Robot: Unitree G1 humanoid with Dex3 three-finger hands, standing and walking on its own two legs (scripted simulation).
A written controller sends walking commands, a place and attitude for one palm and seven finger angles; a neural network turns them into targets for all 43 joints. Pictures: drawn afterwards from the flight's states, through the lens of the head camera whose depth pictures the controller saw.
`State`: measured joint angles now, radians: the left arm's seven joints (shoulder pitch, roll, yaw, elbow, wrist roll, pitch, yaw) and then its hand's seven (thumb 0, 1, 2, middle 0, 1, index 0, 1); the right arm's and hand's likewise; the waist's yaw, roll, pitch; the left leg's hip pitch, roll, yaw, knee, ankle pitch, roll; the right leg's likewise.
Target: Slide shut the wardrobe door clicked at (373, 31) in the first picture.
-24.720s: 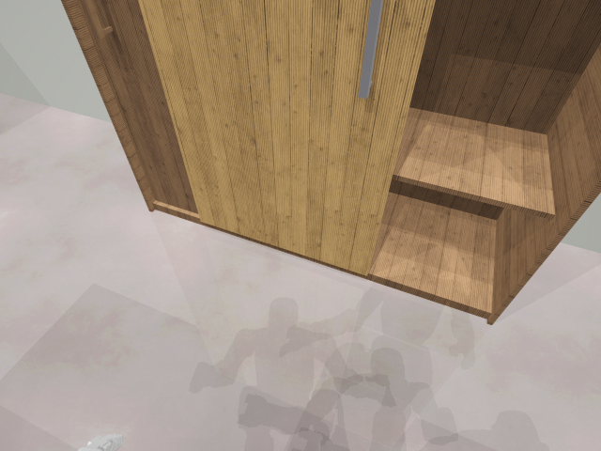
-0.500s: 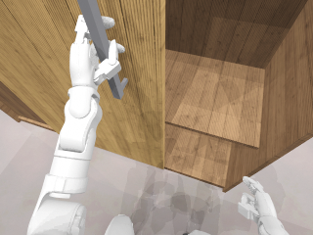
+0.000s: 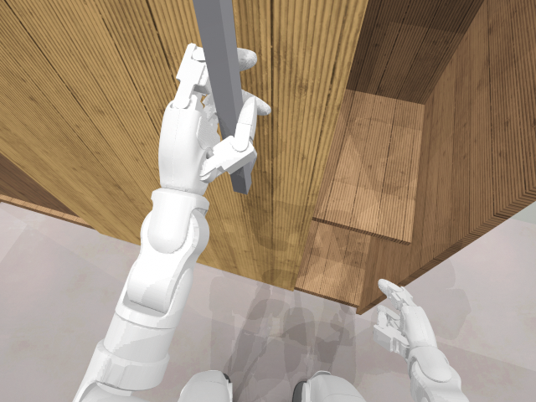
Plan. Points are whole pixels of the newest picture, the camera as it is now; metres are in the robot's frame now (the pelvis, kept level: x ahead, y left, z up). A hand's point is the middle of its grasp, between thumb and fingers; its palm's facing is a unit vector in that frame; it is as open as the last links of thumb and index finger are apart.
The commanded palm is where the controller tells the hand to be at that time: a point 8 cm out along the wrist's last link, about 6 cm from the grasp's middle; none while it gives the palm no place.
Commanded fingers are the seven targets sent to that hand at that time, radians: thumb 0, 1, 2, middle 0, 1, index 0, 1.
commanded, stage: step sideways, sliding the door along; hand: left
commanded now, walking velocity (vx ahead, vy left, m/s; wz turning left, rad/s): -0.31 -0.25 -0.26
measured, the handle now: (237, 99) +0.40 +0.09 +0.20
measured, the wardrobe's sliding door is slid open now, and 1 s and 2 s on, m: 0.23 0.03 0.00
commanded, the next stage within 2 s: stop walking and hold the door there in 1.44 s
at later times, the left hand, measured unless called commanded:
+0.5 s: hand (361, 165) +0.34 -0.04 +0.20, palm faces -0.09 -0.99 -0.05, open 6.0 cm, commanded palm +0.32 -0.02 +0.20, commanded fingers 0.00 0.90 0.90 -0.45 -1.40 -0.45 -1.40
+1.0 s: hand (464, 191) +0.32 -0.13 +0.20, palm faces -0.05 -1.00 -0.07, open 6.2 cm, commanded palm +0.30 -0.12 +0.21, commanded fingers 0.00 0.90 0.90 -0.45 -1.40 -0.45 -1.40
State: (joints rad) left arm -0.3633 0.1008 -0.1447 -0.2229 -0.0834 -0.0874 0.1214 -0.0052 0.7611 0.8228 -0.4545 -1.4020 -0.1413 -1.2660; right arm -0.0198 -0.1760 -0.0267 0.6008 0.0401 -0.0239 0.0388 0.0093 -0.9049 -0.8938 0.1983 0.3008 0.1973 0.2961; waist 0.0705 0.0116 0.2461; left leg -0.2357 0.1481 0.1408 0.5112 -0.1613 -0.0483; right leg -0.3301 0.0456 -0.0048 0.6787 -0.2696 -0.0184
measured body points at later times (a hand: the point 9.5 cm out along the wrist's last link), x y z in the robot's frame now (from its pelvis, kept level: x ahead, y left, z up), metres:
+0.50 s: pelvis -0.06 -0.10 -0.01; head +0.01 -0.11 +0.43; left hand +0.34 +0.01 +0.20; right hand +0.12 -0.35 -0.11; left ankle -0.02 +0.09 -0.74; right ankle +0.00 -0.17 -0.73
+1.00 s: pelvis -0.11 -0.19 +0.00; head -0.06 -0.21 +0.44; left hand +0.31 -0.08 +0.20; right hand +0.02 -0.46 -0.12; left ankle -0.10 -0.02 -0.74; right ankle -0.10 -0.32 -0.71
